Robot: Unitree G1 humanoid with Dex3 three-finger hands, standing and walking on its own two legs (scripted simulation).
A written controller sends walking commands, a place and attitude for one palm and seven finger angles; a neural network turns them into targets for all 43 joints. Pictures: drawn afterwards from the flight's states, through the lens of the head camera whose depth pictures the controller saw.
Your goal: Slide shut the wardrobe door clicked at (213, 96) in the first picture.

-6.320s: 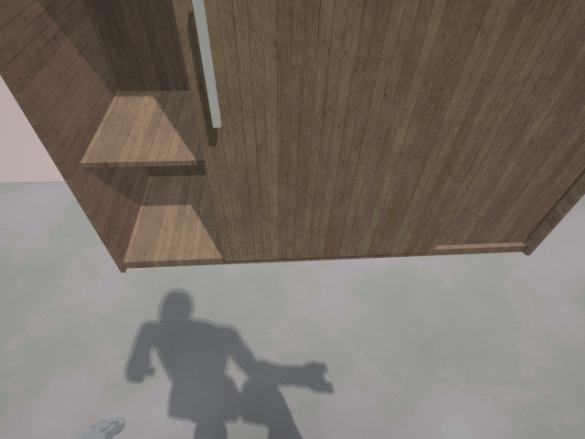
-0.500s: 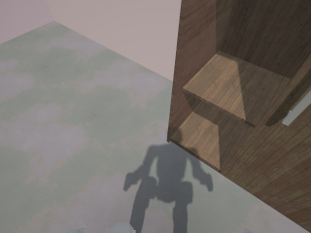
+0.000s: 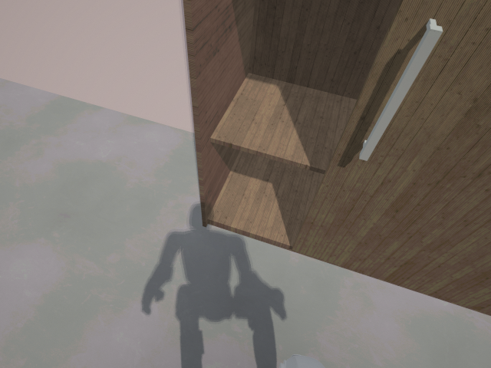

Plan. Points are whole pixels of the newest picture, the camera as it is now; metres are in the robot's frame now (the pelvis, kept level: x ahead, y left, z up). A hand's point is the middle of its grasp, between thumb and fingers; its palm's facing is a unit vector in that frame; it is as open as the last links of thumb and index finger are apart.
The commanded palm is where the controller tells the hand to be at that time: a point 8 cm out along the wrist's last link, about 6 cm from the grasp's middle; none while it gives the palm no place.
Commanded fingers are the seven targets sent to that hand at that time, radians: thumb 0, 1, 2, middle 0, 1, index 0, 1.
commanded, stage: turn to face it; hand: right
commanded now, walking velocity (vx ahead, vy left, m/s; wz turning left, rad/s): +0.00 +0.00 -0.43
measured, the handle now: (392, 100) +0.63 -0.26 +0.11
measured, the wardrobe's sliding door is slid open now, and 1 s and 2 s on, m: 0.41 0.41 0.41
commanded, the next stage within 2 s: take the last steps up to it in 0.36 s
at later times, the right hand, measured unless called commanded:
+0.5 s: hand out of the picture +0.03 -0.26 -0.17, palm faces +0.22 +0.95 -0.22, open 7.4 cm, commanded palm none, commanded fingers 0.00 -0.90 -0.90 0.20 0.30 0.20 0.30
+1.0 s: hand out of the picture -0.03 -0.15 -0.16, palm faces +0.33 +0.93 -0.18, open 7.3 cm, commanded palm none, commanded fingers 0.00 -0.90 -0.90 0.20 0.30 0.20 0.30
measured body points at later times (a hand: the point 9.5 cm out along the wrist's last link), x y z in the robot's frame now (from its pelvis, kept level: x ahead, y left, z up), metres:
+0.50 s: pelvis +0.00 -0.05 +0.00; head +0.02 -0.07 +0.45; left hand +0.13 +0.16 -0.13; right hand +0.02 -0.31 -0.15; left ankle +0.02 +0.11 -0.68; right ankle +0.00 -0.13 -0.74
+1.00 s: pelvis +0.09 -0.03 +0.00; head +0.12 -0.01 +0.45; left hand +0.16 +0.20 -0.17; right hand -0.04 -0.20 -0.14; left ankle +0.02 +0.07 -0.74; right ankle +0.12 -0.19 -0.68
